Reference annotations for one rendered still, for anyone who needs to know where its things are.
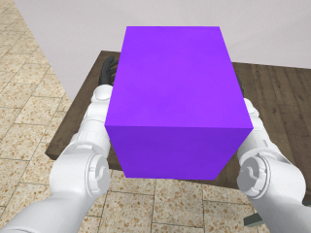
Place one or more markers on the carton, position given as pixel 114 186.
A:
pixel 176 110

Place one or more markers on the robot right forearm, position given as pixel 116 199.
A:
pixel 258 142

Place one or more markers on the robot left forearm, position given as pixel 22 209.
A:
pixel 92 135

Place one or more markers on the table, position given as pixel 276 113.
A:
pixel 281 95

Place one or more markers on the robot right upper arm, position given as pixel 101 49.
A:
pixel 276 190

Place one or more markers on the robot left upper arm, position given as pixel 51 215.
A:
pixel 77 179

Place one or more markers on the left robot hand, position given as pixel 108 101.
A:
pixel 107 72

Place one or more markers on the right robot hand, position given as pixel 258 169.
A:
pixel 240 84

